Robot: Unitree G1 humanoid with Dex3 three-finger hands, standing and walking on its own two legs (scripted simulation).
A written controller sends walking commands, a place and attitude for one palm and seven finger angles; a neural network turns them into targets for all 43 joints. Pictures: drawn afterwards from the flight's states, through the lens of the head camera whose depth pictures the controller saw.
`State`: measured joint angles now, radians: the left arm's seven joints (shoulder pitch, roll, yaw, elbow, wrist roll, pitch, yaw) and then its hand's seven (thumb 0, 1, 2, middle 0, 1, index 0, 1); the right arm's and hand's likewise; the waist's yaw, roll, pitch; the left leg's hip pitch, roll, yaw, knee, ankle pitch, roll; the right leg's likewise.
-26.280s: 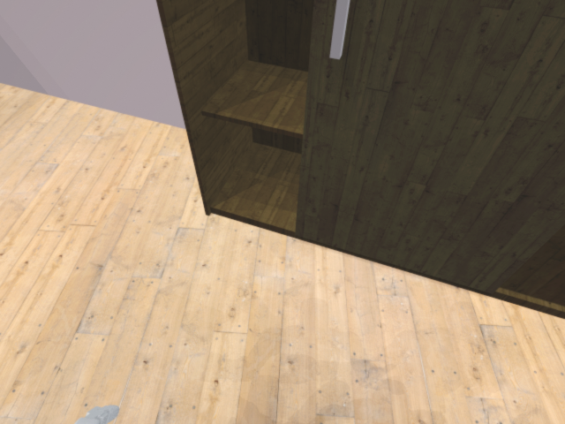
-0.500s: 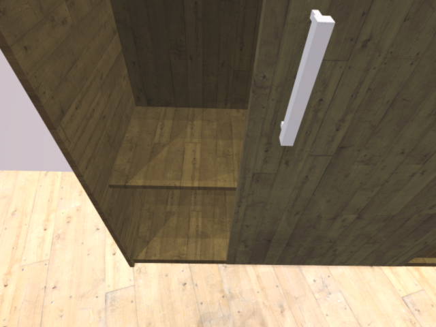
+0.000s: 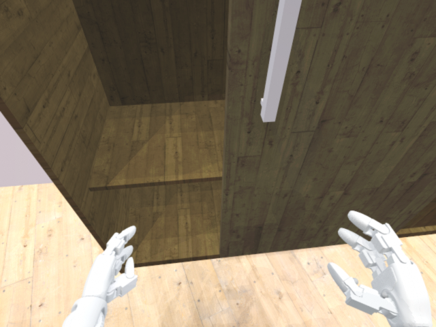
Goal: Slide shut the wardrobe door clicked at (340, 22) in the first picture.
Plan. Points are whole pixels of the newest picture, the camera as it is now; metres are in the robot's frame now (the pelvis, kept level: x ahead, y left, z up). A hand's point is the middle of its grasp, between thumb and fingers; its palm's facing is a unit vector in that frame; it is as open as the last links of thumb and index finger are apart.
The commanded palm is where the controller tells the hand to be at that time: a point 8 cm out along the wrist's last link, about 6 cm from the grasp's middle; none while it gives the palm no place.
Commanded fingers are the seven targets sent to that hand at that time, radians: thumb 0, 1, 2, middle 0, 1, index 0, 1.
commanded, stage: raise the hand with hooked fingers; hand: right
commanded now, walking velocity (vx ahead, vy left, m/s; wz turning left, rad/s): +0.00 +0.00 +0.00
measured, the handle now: (275, 56) +0.51 -0.10 +0.26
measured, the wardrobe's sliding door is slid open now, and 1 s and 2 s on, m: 0.42 0.42 0.42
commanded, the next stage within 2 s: move the hooked fingers beside the handle in 1.50 s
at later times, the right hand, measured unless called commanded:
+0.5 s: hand (396, 207) +0.25 -0.24 +0.17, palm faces +0.00 +0.99 -0.11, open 12.7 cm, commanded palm +0.22 -0.28 +0.19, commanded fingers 0.00 0.41 -0.34 0.29 1.14 0.29 1.14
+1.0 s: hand out of the picture +0.29 -0.28 +0.29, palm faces +0.03 +0.99 -0.15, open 14.0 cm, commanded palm +0.25 -0.32 +0.29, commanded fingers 0.00 0.50 -0.30 0.30 1.20 0.30 1.20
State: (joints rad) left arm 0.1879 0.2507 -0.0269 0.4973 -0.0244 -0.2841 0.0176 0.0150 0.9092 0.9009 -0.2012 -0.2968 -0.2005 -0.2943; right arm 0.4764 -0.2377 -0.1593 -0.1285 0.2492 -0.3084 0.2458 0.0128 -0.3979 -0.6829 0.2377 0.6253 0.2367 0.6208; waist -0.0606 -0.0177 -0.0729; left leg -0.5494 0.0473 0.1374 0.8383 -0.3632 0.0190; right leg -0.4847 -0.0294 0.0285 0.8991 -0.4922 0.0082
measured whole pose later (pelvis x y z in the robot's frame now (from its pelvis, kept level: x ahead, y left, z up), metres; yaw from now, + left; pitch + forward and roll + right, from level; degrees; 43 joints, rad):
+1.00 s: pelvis +0.01 +0.00 +0.04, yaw +0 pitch -4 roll +0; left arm 0.21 0.28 -0.12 0.64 -0.07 -0.26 0.06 0.02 0.90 0.90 -0.21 -0.30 -0.21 -0.30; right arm -0.23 -0.54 -0.51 0.11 0.33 0.25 0.51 -0.01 0.50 -0.30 0.30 1.20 0.30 1.20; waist -0.07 -0.08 -0.04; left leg -0.18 0.04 0.12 0.44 -0.19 0.01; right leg -0.09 -0.01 0.00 0.46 -0.30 0.00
